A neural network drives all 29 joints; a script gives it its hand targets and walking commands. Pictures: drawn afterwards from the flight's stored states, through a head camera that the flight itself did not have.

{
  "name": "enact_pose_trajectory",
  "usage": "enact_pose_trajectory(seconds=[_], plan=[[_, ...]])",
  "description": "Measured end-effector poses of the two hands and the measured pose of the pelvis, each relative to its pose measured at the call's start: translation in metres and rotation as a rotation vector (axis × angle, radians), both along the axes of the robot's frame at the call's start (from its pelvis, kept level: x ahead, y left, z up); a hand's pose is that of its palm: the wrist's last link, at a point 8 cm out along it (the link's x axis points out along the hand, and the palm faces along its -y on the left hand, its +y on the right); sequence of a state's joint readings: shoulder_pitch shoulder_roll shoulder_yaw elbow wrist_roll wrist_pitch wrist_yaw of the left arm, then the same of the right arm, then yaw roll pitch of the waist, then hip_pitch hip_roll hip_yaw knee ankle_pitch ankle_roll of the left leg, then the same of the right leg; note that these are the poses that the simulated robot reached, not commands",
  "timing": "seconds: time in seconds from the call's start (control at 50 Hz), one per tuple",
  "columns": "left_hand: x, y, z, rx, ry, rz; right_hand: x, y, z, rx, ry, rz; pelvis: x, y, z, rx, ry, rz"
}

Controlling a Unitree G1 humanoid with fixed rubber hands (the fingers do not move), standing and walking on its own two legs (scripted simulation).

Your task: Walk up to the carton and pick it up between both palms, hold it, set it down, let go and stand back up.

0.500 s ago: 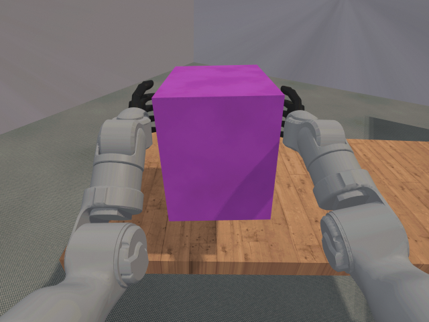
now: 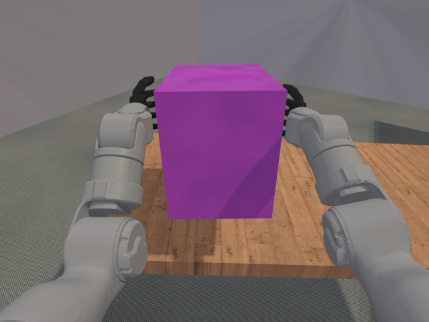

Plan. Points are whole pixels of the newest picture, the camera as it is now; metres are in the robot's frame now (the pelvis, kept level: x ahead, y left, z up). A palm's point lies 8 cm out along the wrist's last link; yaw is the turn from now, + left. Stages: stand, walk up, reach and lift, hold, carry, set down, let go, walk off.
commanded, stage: hold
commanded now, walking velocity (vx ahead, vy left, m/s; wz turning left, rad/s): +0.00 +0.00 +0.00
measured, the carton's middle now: (218, 132) +0.43 +0.01 +0.23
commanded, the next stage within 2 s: none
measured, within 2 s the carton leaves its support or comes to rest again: neither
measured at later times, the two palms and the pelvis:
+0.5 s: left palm (141, 116) +0.38 +0.15 +0.28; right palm (294, 119) +0.40 -0.13 +0.28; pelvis +0.01 +0.00 +0.00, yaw +0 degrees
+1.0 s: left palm (135, 109) +0.37 +0.16 +0.29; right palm (293, 110) +0.39 -0.12 +0.30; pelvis +0.01 +0.00 +0.00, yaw +0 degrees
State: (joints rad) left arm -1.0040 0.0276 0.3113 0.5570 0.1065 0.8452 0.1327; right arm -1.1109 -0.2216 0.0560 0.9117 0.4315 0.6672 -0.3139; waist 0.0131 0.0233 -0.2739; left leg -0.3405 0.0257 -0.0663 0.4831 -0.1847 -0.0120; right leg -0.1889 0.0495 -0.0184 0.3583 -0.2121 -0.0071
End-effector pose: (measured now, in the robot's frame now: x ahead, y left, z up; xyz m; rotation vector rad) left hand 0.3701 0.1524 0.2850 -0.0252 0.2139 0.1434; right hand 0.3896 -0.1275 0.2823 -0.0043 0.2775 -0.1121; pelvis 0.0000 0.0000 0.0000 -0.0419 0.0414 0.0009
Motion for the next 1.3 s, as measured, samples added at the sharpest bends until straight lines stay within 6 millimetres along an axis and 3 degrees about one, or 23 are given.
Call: enact_pose_trajectory(seconds=[0.18, 0.54, 0.72, 1.02, 1.3], plan=[[0.006, -0.001, 0.009, -0.002, -0.026, -0.005, 0.005, -0.001, 0.012, 0.003, -0.025, -0.008, 0.001, -0.001, 0.0, -0.004, 0.011, 0.003], [0.007, 0.001, -0.005, -0.021, 0.009, 0.009, 0.01, 0.001, -0.001, -0.025, 0.014, 0.014, 0.007, -0.002, 0.0, -0.002, 0.007, -0.001], [0.004, 0.009, 0.005, -0.009, -0.021, 0.014, 0.009, 0.009, 0.004, -0.008, -0.01, 0.021, 0.008, -0.002, 0.0, -0.007, 0.003, 0.013], [0.005, 0.007, 0.008, -0.013, -0.022, -0.009, 0.004, 0.006, 0.019, -0.015, -0.012, -0.01, 0.005, 0.003, 0.0, -0.007, -0.01, 0.002], [0.012, 0.004, 0.005, -0.021, 0.006, -0.01, 0.009, 0.004, 0.015, -0.012, 0.016, -0.01, 0.0, 0.003, 0.0, -0.005, 0.02, -0.011]])
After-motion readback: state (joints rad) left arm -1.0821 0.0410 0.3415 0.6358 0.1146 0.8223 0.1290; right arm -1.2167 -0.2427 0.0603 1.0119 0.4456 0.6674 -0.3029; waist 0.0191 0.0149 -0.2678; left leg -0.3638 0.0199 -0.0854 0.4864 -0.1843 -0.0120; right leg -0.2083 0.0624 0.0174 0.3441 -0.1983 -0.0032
